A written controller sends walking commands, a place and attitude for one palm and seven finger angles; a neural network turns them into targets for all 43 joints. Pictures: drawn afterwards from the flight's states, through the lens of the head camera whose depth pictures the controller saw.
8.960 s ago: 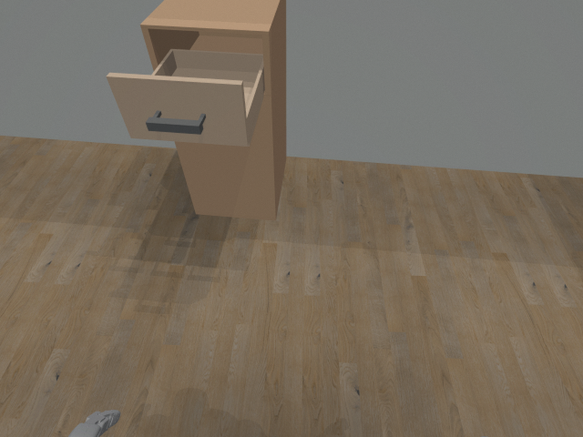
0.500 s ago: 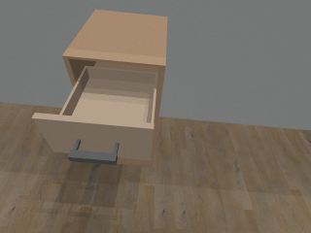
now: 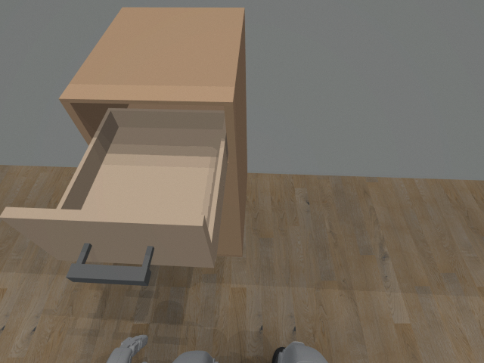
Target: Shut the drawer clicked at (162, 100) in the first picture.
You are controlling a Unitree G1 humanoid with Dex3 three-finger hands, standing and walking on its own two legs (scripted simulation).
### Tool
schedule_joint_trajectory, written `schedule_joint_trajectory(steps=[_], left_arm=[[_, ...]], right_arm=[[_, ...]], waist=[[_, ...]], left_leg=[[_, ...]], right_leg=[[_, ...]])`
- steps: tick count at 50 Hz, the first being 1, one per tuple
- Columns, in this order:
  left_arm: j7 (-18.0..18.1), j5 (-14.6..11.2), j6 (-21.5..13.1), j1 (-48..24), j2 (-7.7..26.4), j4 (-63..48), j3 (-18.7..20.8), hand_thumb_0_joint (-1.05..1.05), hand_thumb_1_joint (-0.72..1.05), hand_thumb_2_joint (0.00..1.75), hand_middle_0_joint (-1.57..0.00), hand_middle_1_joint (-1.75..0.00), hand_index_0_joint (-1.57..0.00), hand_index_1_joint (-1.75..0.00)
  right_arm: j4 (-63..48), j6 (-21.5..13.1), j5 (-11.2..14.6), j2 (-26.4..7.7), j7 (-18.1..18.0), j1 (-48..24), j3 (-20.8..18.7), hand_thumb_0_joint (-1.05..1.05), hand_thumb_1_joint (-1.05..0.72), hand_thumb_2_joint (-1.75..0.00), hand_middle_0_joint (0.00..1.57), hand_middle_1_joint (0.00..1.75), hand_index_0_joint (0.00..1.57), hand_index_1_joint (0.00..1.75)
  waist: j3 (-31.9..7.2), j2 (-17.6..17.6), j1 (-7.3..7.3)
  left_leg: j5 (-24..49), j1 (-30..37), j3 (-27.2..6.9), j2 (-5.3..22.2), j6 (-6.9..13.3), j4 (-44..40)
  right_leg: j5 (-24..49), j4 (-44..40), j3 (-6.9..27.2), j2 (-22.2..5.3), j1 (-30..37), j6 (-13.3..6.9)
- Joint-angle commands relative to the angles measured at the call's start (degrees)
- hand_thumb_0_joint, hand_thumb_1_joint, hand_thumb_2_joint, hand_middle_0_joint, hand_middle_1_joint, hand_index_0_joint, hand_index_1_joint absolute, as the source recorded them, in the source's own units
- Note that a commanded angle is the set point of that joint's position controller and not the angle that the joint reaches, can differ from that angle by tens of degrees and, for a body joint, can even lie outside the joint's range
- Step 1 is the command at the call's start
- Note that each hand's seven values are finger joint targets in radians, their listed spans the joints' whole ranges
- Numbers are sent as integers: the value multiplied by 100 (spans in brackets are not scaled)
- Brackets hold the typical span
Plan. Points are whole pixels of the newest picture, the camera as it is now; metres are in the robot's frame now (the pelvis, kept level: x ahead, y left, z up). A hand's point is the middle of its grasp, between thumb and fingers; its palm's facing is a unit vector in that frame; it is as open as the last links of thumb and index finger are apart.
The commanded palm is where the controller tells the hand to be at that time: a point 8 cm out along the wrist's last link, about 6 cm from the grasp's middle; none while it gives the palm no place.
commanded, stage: come to a stop and stand still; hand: left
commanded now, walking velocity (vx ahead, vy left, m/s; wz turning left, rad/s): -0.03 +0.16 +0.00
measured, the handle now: (113, 262) +0.28 +0.24 -0.02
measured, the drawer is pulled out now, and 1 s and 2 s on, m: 0.29 0.29 0.29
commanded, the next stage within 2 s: look again from close up in 1.88 s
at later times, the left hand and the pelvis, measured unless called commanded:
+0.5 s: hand out of the picture -0.05 +0.20 -0.15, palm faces +0.01 -0.98 -0.21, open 7.3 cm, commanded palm none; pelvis -0.04 +0.02 +0.02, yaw -2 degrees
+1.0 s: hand out of the picture -0.02 +0.16 -0.17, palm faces +0.02 -0.98 -0.19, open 7.3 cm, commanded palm none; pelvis -0.02 +0.00 +0.01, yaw -2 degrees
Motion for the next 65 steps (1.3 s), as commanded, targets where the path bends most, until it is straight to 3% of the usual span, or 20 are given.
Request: schedule_joint_trajectory(steps=[1,4,7,8,10,11,13,15,20,23,25,26,27,28,30,34,37,42,53,65], left_arm=[[81,57,88,433,1201,-334,385,0,90,90,-20,-30,-20,-30],[67,106,171,321,1310,-428,426,0,90,90,-20,-30,-20,-30],[48,87,264,138,1252,-477,417,0,90,90,-20,-30,-20,-30],[28,36,316,197,1006,-462,354,0,90,90,-20,-30,-20,-30],[-10,-58,379,293,395,-508,207,0,90,90,-20,-30,-20,-30],[-68,-51,360,368,500,-463,266,0,90,90,-20,-30,-20,-30],[-146,58,321,903,467,-123,277,0,90,90,-20,-30,-20,-30],[-176,57,244,1238,354,81,202,0,90,90,-20,-30,-20,-30],[-180,34,90,760,235,-60,101,0,90,90,-20,-30,-20,-30],[-146,-22,17,1007,126,108,50,0,90,90,-20,-30,-20,-30],[-94,-41,-70,1640,164,426,37,0,90,90,-20,-30,-20,-30],[-46,-26,-115,1914,392,590,58,0,90,90,-20,-30,-20,-30],[-32,-27,-125,1640,1301,419,-75,0,90,90,-20,-30,-20,-30],[-6,-32,-31,1711,798,350,-32,0,90,90,-20,-30,-20,-30],[80,-28,-123,1442,703,292,-49,0,90,90,-20,-30,-20,-30],[148,-37,-267,1655,601,395,23,0,90,90,-20,-30,-20,-30],[160,-24,-225,1757,653,400,14,0,90,90,-20,-30,-20,-30],[191,-40,-138,1951,590,549,15,0,90,90,-20,-30,-20,-30],[116,-40,-60,1572,550,503,-24,0,90,90,-20,-30,-20,-30],[77,-57,-30,1573,531,638,-63,0,90,90,-20,-30,-20,-30]], right_arm=[[-205,95,-23,-226,100,710,-60,0,-90,-90,20,30,20,30],[-309,70,-23,-211,157,745,-53,0,-90,-90,20,30,20,30],[-122,-10,16,-132,151,1511,-42,0,-90,-90,20,30,20,30],[-98,-33,-11,-276,108,1672,-33,0,-90,-90,20,30,20,30],[-532,-74,-127,-864,6,759,-95,0,-90,-90,20,30,20,30],[-775,-75,-162,-899,-38,119,-36,0,-90,-90,20,30,20,30],[-775,-215,-134,-689,-34,-465,35,0,-90,-90,20,30,20,30],[-707,-296,-96,-683,-27,-203,50,0,-90,-90,20,30,20,30],[-293,-326,-146,-645,-57,790,28,0,-90,-90,20,30,20,30],[-135,-316,-135,-633,-71,883,56,0,-90,-90,20,30,20,30],[-54,-309,-35,-540,-59,811,87,0,-90,-90,20,30,20,30],[-77,-339,40,-320,-40,733,133,0,-90,-90,20,30,20,30],[-532,-200,-105,-641,30,-72,92,0,-90,-90,20,30,20,30],[-752,-225,-111,-469,55,-63,43,0,-90,-90,20,30,20,30],[-519,-146,-107,-305,70,150,88,0,-90,-90,20,30,20,30],[-438,-273,3,-220,27,86,98,0,-90,-90,20,30,20,30],[-299,-298,13,-100,-36,234,151,0,-90,-90,20,30,20,30],[-98,-238,30,-275,-150,262,123,0,-90,-90,20,30,20,30],[-62,-249,-8,-528,-115,-103,122,0,-90,-90,20,30,20,30],[150,-303,-9,-595,-78,-46,212,0,-90,-90,20,30,20,30]], waist=[[-1167,-926,234],[-1087,-1037,206],[-1047,-1076,-182],[-985,-327,-239],[91,2073,-52],[308,1366,215],[18,1031,564],[-180,598,454],[-179,636,-86],[-422,701,-48],[-821,108,233],[-898,-667,283],[391,1,89],[14,-323,263],[-64,-1863,128],[-810,-752,179],[-1032,-377,176],[-613,33,201],[-434,142,170],[-220,-89,239]], left_leg=[[505,26,-17,87,-113,-94],[537,478,162,15,-33,-1098],[1239,1855,507,-202,68,-3257],[1190,2120,339,-58,98,-4017],[-685,-55,-2230,1891,783,-5811],[-652,-1044,-2037,1965,1071,-6021],[122,-821,-1395,1436,883,-5625],[708,-16,-895,1182,837,-5299],[1481,1263,-1249,1493,1061,-5065],[2713,1403,-1228,1467,1042,-4647],[2850,902,-758,1096,678,-3934],[2245,265,-216,674,357,-3440],[1376,527,-260,112,257,-3547],[708,343,-49,263,167,-3130],[1218,-124,-65,132,117,-2064],[1296,-183,-101,243,166,-2148],[1703,200,99,138,160,-2958],[3326,948,1,402,292,-2991],[3514,1389,-293,629,331,-3641],[2968,1187,-448,616,413,-4160]], right_leg=[[324,-1790,1510,-1526,464,-827],[-1240,-2196,1608,-1396,59,-692],[-2158,-1971,1252,-895,-653,-189],[-2342,-1287,912,-582,-847,40],[-1854,1333,284,429,-1098,360],[-1351,2012,768,286,-571,233],[-769,2731,796,315,-289,222],[-726,2741,550,364,-415,226],[-1608,1232,313,190,-573,213],[-1806,-162,267,286,266,185],[-442,-1507,488,158,1659,174],[267,-1684,1190,-421,2380,56],[-1472,-1458,1169,-31,635,-183],[-2551,-1718,1332,-400,106,-176],[-2314,-2366,2033,-771,474,-303],[2314,-1408,1517,-794,1978,-253],[4033,-860,1187,-614,2529,-158],[3961,-910,1019,-376,1922,311],[1375,-1222,878,-164,1520,64],[399,-1286,891,-177,1493,76]])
